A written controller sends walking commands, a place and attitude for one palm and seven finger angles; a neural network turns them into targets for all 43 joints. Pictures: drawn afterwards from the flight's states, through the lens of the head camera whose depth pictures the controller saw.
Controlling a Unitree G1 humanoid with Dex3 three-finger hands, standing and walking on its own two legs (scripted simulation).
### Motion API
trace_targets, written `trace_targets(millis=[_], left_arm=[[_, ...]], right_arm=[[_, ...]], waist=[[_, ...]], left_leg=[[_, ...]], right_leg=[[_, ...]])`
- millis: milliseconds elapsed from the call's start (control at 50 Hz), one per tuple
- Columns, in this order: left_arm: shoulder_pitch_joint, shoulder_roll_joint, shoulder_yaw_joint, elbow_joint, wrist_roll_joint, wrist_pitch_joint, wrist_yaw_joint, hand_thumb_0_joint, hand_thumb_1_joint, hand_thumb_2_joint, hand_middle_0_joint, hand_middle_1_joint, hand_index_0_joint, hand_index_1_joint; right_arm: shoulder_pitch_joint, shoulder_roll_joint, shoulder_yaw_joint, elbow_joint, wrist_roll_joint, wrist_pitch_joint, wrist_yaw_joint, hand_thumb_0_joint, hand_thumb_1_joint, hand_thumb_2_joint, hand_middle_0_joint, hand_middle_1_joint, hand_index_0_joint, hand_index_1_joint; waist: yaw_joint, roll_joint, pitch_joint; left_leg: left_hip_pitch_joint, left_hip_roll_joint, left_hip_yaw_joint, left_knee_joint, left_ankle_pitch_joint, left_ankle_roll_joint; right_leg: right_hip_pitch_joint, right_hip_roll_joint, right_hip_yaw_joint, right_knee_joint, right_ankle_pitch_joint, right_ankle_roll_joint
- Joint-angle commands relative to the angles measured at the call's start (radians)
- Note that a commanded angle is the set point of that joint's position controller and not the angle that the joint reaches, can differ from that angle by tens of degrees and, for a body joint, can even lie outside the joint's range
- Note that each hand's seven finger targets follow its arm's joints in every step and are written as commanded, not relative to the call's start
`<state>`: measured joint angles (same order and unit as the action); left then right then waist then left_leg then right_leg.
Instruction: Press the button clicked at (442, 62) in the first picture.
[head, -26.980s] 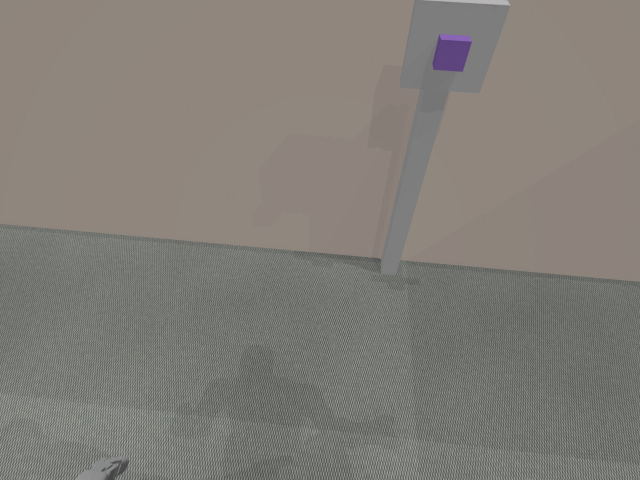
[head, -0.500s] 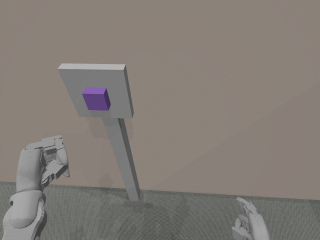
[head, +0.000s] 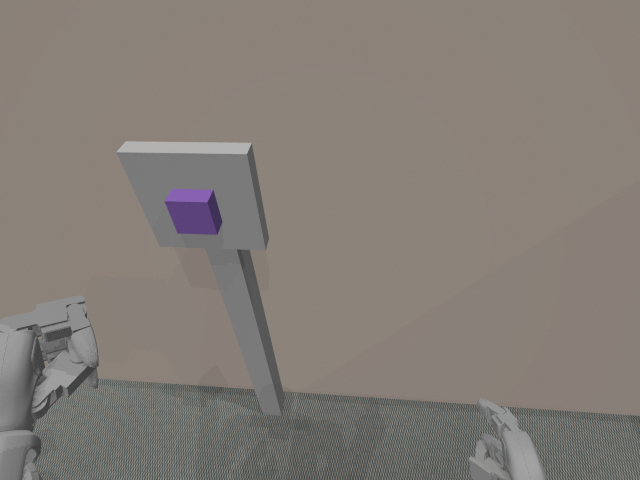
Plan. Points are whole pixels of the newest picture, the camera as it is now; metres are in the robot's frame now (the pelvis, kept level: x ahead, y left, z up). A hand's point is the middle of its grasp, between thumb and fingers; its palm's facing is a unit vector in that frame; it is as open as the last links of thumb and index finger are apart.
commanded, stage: draw the hand back to the body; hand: left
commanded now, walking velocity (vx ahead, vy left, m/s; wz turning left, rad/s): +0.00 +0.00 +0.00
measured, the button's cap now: (195, 210) +0.45 +0.25 +0.11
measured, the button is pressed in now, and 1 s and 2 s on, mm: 0 0 0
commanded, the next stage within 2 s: step back with the hand held close in 0.18 s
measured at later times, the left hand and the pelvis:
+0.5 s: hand (96, 359) +0.18 +0.24 +0.15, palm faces +0.34 -0.82 -0.46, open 3.1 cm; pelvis -0.01 +0.00 +0.00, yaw +0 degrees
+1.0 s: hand out of the picture +0.08 +0.28 +0.16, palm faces +0.38 -0.78 -0.50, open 3.1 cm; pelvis -0.10 +0.04 -0.01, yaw +3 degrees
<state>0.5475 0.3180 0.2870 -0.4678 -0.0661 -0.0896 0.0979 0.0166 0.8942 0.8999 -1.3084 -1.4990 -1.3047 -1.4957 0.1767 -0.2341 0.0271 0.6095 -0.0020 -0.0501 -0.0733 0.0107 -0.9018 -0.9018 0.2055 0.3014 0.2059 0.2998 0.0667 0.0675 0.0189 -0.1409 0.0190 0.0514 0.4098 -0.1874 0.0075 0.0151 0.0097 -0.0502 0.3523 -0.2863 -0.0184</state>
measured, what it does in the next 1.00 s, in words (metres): shifts its weight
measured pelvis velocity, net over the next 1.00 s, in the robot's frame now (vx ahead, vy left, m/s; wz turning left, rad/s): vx -0.10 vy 0.04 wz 0.06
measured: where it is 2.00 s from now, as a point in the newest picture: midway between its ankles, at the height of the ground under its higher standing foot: outside the picture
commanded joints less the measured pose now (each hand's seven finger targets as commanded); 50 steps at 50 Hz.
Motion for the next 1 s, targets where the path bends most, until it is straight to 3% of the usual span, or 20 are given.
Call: trace_targets(millis=[0, 40, 100, 200, 220, 280, 300, 320, 360, 440, 500, 560, 640, 760, 840, 860, 900, 940, 960, 980], left_arm=[[-0.094, 0.164, 0.097, -0.199, -0.007, -0.058, 0.019, 0.0, 0.9, 0.9, -1.3, -1.5, -1.3, -1.5], [-0.1, 0.164, 0.096, -0.209, -0.006, -0.061, 0.022, 0.0, 0.9, 0.9, -1.3, -1.5, -1.3, -1.5], [-0.074, 0.173, 0.108, -0.201, -0.008, -0.059, 0.022, 0.0, 0.9, 0.9, -1.3, -1.5, -1.3, -1.5], [-0.077, 0.173, 0.11, -0.209, -0.011, -0.058, 0.019, 0.0, 0.9, 0.9, -1.3, -1.5, -1.3, -1.5], [-0.084, 0.168, 0.101, -0.213, -0.011, -0.059, 0.019, 0.0, 0.9, 0.9, -1.3, -1.5, -1.3, -1.5], [-0.113, 0.168, 0.102, -0.195, -0.01, -0.06, 0.022, 0.0, 0.9, 0.9, -1.3, -1.5, -1.3, -1.5], [-0.283, 0.351, 0.275, -0.275, -0.004, -0.109, 0.033, 0.0, 0.9, 0.9, -1.3, -1.5, -1.3, -1.5], [-0.12, 0.247, 0.195, -0.198, -0.005, -0.105, 0.02, 0.0, 0.9, 0.9, -1.3, -1.5, -1.3, -1.5], [0.002, 0.176, 0.128, -0.17, 0.001, -0.092, 0.004, 0.0, 0.9, 0.9, -1.3, -1.5, -1.3, -1.5], [0.063, 0.199, 0.147, -0.235, -0.001, -0.087, 0.01, 0.0, 0.9, 0.9, -1.3, -1.5, -1.3, -1.5], [0.069, 0.251, 0.194, -0.277, -0.006, -0.089, 0.022, 0.0, 0.9, 0.9, -1.3, -1.5, -1.3, -1.5], [0.08, 0.254, 0.198, -0.3, -0.012, -0.094, 0.029, 0.0, 0.9, 0.9, -1.3, -1.5, -1.3, -1.5], [0.106, 0.245, 0.195, -0.311, -0.013, -0.107, 0.037, 0.0, 0.9, 0.9, -1.3, -1.5, -1.3, -1.5], [0.1, 0.229, 0.187, -0.313, -0.002, -0.141, 0.05, 0.0, 0.9, 0.9, -1.3, -1.5, -1.3, -1.5], [0.094, 0.225, 0.21, -0.35, 0.022, -0.169, 0.056, 0.0, 0.9, 0.9, -1.3, -1.5, -1.3, -1.5], [0.097, 0.23, 0.22, -0.357, 0.024, -0.173, 0.056, 0.0, 0.9, 0.9, -1.3, -1.5, -1.3, -1.5], [0.119, 0.246, 0.237, -0.355, 0.018, -0.179, 0.057, 0.0, 0.9, 0.9, -1.3, -1.5, -1.3, -1.5], [0.125, 0.236, 0.225, -0.347, 0.012, -0.185, 0.055, 0.0, 0.9, 0.9, -1.3, -1.5, -1.3, -1.5], [0.112, 0.241, 0.222, -0.347, 0.01, -0.187, 0.058, 0.0, 0.9, 0.9, -1.3, -1.5, -1.3, -1.5], [0.093, 0.237, 0.212, -0.339, 0.008, -0.187, 0.065, 0.0, 0.9, 0.9, -1.3, -1.5, -1.3, -1.5]], right_arm=[[-0.144, -0.094, -0.039, -0.167, -0.004, -0.054, -0.019, 0.0, -0.9, -0.9, 0.2, 0.3, 0.2, 0.3], [-0.139, -0.092, -0.035, -0.168, -0.005, -0.055, -0.021, 0.0, -0.9, -0.9, 0.2, 0.3, 0.2, 0.3], [-0.148, -0.091, -0.037, -0.165, -0.006, -0.058, -0.023, 0.0, -0.9, -0.9, 0.2, 0.3, 0.2, 0.3], [-0.147, -0.088, -0.038, -0.167, -0.005, -0.052, -0.021, 0.0, -0.9, -0.9, 0.2, 0.3, 0.2, 0.3], [-0.146, -0.086, -0.034, -0.168, -0.003, -0.051, -0.022, 0.0, -0.9, -0.9, 0.2, 0.3, 0.2, 0.3], [-0.145, -0.086, -0.035, -0.162, -0.004, -0.051, -0.023, 0.0, -0.9, -0.9, 0.2, 0.3, 0.2, 0.3], [-0.122, -0.095, -0.026, -0.212, 0.009, -0.024, -0.017, 0.0, -0.9, -0.9, 0.2, 0.3, 0.2, 0.3], [-0.136, -0.093, -0.04, -0.183, 0.0, -0.008, -0.016, 0.0, -0.9, -0.9, 0.2, 0.3, 0.2, 0.3], [-0.123, -0.101, -0.047, -0.203, 0.001, 0.021, -0.006, 0.0, -0.9, -0.9, 0.2, 0.3, 0.2, 0.3], [-0.114, -0.108, -0.06, -0.233, 0.012, 0.059, -0.005, 0.0, -0.9, -0.9, 0.2, 0.3, 0.2, 0.3], [-0.121, -0.109, -0.065, -0.246, 0.016, 0.073, -0.012, 0.0, -0.9, -0.9, 0.2, 0.3, 0.2, 0.3], [-0.112, -0.105, -0.068, -0.261, 0.023, 0.077, -0.013, 0.0, -0.9, -0.9, 0.2, 0.3, 0.2, 0.3], [-0.103, -0.113, -0.071, -0.265, 0.023, 0.064, -0.014, 0.0, -0.9, -0.9, 0.2, 0.3, 0.2, 0.3], [-0.095, -0.127, -0.072, -0.263, 0.02, 0.024, -0.014, 0.0, -0.9, -0.9, 0.2, 0.3, 0.2, 0.3], [-0.094, -0.137, -0.076, -0.265, 0.012, -0.012, -0.017, 0.0, -0.9, -0.9, 0.2, 0.3, 0.2, 0.3], [-0.09, -0.134, -0.077, -0.264, 0.01, -0.021, -0.016, 0.0, -0.9, -0.9, 0.2, 0.3, 0.2, 0.3], [-0.085, -0.125, -0.078, -0.26, 0.012, -0.034, -0.014, 0.0, -0.9, -0.9, 0.2, 0.3, 0.2, 0.3], [-0.07, -0.115, -0.079, -0.246, 0.01, -0.044, -0.009, 0.0, -0.9, -0.9, 0.2, 0.3, 0.2, 0.3], [-0.062, -0.114, -0.082, -0.234, 0.009, -0.043, -0.007, 0.0, -0.9, -0.9, 0.2, 0.3, 0.2, 0.3], [-0.049, -0.109, -0.086, -0.213, 0.007, -0.041, -0.006, 0.0, -0.9, -0.9, 0.2, 0.3, 0.2, 0.3]], waist=[[-0.003, -0.06, -0.045], [-0.002, -0.016, -0.064], [0.005, -0.049, -0.06], [0.004, -0.035, -0.062], [0.001, -0.003, -0.055], [-0.002, -0.027, -0.049], [-0.037, 0.0, 0.038], [-0.034, -0.095, 0.0], [-0.041, -0.113, -0.061], [-0.046, -0.062, -0.167], [-0.046, -0.069, -0.179], [-0.05, -0.063, -0.18], [-0.052, 0.003, -0.163], [-0.063, 0.014, -0.073], [-0.052, 0.143, -0.081], [-0.049, 0.141, -0.092], [-0.048, 0.113, -0.117], [-0.057, 0.017, -0.112], [-0.063, -0.052, -0.1], [-0.07, -0.147, -0.09]], left_leg=[[0.146, -0.005, -0.033, -0.028, 0.164, 0.031], [0.151, -0.007, -0.035, -0.029, 0.168, 0.03], [0.147, -0.007, -0.029, -0.019, 0.189, 0.033], [0.148, -0.007, -0.026, -0.017, 0.198, 0.031], [0.146, -0.008, -0.025, -0.018, 0.192, 0.03], [0.142, -0.009, -0.028, -0.024, 0.18, 0.03], [0.094, 0.007, -0.044, 0.015, 0.143, 0.041], [0.063, 0.014, -0.054, 0.055, 0.172, 0.046], [0.073, 0.02, -0.036, 0.067, 0.242, 0.048], [0.086, 0.04, -0.035, 0.068, 0.363, 0.049], [0.067, 0.047, -0.042, 0.068, 0.376, 0.047], [0.035, 0.056, -0.054, 0.064, 0.367, 0.044], [-0.024, 0.073, -0.081, 0.03, 0.272, 0.045], [-0.236, 0.099, -0.156, -0.075, -0.22, 0.054], [-0.451, 0.155, -0.248, -0.224, -0.468, 0.08], [-0.474, 0.162, -0.264, -0.238, -0.479, 0.082], [-0.422, 0.143, -0.228, -0.185, -0.413, 0.073], [-0.347, 0.095, -0.179, -0.092, -0.363, 0.046], [-0.271, 0.054, -0.139, 0.025, -0.329, 0.027], [-0.142, 0.006, -0.098, 0.204, -0.245, -0.002]], right_leg=[[-0.178, -0.007, 0.031, -0.093, 0.233, 0.013], [-0.164, -0.011, 0.03, -0.078, 0.235, 0.01], [-0.163, -0.011, 0.036, -0.088, 0.273, 0.013], [-0.16, -0.011, 0.038, -0.09, 0.289, 0.014], [-0.161, -0.016, 0.039, -0.084, 0.283, 0.014], [-0.164, -0.013, 0.035, -0.085, 0.266, 0.014], [-0.264, -0.061, 0.09, -0.138, 0.334, 0.032], [-0.262, -0.088, 0.075, -0.112, 0.392, 0.047], [-0.247, -0.091, 0.055, -0.07, 0.466, 0.07], [-0.222, -0.083, 0.044, -0.008, 0.487, 0.08], [-0.23, -0.08, 0.045, 0.009, 0.474, 0.075], [-0.233, -0.075, 0.046, 0.031, 0.429, 0.065], [-0.245, -0.059, 0.052, 0.046, 0.278, 0.049], [-0.248, -0.041, 0.071, 0.045, -0.059, 0.025], [-0.084, 0.026, 0.029, 0.217, -0.087, 0.02], [-0.061, 0.038, 0.024, 0.246, -0.066, 0.017], [-0.097, 0.028, 0.044, 0.21, -0.06, 0.009], [-0.203, -0.012, 0.097, 0.104, -0.144, -0.011], [-0.326, -0.062, 0.162, 0.014, -0.245, -0.035], [-0.5, -0.148, 0.253, -0.09, -0.332, -0.076]])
